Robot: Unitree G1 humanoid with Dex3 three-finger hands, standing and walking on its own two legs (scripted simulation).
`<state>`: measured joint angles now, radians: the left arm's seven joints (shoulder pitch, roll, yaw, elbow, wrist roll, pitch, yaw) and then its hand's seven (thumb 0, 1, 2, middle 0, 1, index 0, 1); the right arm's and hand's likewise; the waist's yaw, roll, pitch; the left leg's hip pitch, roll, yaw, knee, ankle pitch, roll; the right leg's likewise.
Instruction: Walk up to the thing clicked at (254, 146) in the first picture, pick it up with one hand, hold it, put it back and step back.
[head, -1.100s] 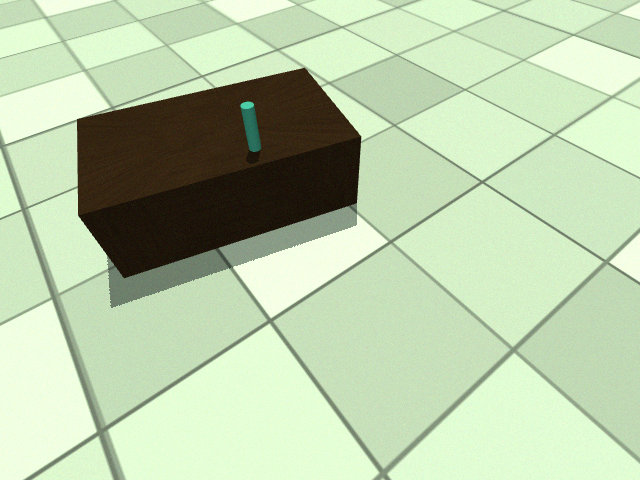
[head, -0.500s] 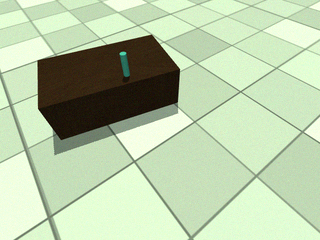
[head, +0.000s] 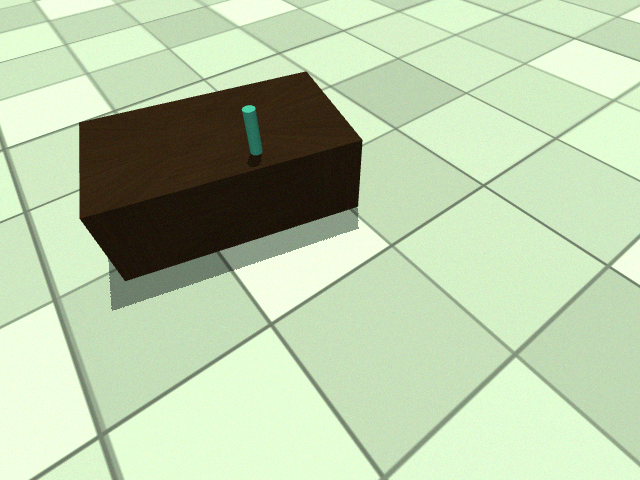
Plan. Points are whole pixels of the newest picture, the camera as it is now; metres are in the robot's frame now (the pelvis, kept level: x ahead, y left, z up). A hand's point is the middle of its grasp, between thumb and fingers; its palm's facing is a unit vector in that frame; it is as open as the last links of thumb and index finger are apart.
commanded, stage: stand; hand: right
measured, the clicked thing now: (252, 131) +1.24 +0.28 -0.33
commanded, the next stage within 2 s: walk up in 0.02 s
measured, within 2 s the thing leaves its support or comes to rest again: neither
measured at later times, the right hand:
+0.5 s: hand (456, 433) +0.21 -0.16 -0.14, palm faces -0.18 +0.90 -0.40, open 7.4 cm
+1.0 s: hand (388, 278) +0.48 -0.10 -0.16, palm faces -0.38 +0.86 -0.34, open 7.4 cm
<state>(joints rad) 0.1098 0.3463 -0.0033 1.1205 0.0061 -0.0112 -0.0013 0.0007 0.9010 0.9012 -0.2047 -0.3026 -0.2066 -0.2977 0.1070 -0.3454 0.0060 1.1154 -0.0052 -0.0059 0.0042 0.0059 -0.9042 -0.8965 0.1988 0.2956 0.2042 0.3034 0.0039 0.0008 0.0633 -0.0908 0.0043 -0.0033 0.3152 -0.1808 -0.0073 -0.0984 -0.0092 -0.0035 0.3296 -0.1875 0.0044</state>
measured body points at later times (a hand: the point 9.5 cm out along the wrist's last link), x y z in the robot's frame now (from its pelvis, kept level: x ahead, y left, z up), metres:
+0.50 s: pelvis +0.10 +0.11 -0.02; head +0.11 +0.13 +0.43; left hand +0.11 +0.45 -0.15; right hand +0.22 -0.21 -0.12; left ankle +0.12 +0.22 -0.75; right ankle +0.09 -0.04 -0.68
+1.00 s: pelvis +0.31 +0.13 -0.01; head +0.34 +0.12 +0.44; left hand +0.26 +0.45 -0.11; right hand +0.50 -0.14 -0.13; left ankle +0.31 +0.27 -0.70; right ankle +0.37 +0.03 -0.75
